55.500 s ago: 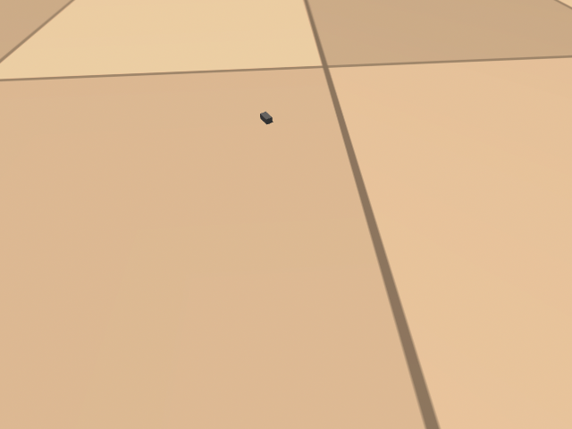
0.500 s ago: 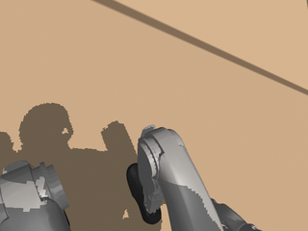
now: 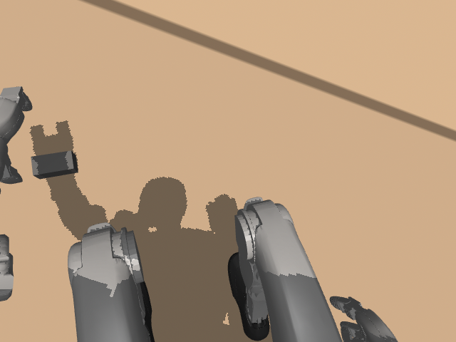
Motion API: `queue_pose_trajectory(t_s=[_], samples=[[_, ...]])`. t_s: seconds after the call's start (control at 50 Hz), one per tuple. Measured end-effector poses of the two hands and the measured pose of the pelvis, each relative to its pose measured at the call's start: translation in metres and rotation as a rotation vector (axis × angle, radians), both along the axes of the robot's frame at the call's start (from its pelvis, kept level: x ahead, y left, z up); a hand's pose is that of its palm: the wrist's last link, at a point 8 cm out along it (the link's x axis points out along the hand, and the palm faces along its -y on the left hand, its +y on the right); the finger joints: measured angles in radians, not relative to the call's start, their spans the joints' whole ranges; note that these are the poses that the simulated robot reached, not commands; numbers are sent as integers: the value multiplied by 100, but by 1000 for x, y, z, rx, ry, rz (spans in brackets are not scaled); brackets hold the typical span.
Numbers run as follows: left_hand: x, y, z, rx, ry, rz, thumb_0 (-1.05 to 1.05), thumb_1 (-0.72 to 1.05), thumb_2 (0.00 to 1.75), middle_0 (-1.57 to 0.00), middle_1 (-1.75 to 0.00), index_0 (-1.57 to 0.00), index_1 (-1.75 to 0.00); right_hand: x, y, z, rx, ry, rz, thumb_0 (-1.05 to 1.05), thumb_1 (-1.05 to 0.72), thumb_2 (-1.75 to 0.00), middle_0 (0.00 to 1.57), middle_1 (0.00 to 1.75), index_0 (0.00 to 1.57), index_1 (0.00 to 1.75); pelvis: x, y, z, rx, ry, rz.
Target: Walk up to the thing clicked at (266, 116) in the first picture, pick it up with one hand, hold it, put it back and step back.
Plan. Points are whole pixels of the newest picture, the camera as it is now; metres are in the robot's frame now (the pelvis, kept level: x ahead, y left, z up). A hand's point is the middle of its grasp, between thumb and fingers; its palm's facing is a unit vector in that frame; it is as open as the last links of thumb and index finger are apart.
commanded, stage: withdraw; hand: left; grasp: from above
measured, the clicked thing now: (55, 164) +0.49 +0.32 -0.34
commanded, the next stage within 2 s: home in 0.18 s
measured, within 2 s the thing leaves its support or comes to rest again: neither
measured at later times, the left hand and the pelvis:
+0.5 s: hand (10, 133) +0.50 +0.34 -0.16, palm faces -0.35 -0.11 -0.93, open 12.6 cm; pelvis +0.01 +0.00 -0.02, yaw -1 degrees
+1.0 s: hand out of the picture +0.31 +0.29 +0.05, palm faces -0.14 -0.78 -0.61, open 7.5 cm; pelvis +0.01 +0.00 +0.16, yaw +6 degrees
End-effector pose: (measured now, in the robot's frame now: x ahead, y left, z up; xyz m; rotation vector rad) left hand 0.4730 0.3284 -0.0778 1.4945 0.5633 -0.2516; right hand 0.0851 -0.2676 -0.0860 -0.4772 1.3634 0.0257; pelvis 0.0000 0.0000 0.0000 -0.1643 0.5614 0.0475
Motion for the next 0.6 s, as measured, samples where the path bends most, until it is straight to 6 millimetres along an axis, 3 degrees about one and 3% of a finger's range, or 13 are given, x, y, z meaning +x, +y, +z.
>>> queue_pose_trajectory(t_s=[0.16, 0.32, 0.46, 0.52, 0.6], samples=[[-5, -1, -37, -14, -7, -46, 0, -46, 96, -12, -97, -12, -96, -24, -11, -2, -89, 62, 18, 0, -90, -90, 20, 30, 20, 30, -5, -1, -17, -1, -24, -6], [18, -2, -59, -2, -108, -36, 0, -43, 93, -14, -95, -15, -94, -46, -1, -15, -100, 107, -2, 0, -90, -90, 20, 30, 20, 30, -2, 2, -37, -14, -31, -16], [29, 5, -36, 16, -163, 31, 0, -27, 91, -21, -78, -20, -78, -46, 17, -23, -25, 104, -73, 0, -89, -90, 20, 30, 20, 30, 5, 4, -31, -15, 14, -13], [21, 9, -18, -10, -143, 75, 0, -13, 88, -22, -67, -21, -68, -38, 22, -20, 11, 89, -104, 0, -90, -90, 20, 30, 20, 30, 7, 4, -18, -11, 33, -7], [-4, 11, 15, -88, -118, 129, 0, 10, 84, -22, -53, -21, -53, -20, 25, -6, 47, 60, -127, 0, -90, -90, 20, 30, 20, 30, 9, 5, 7, 1, 51, 6]])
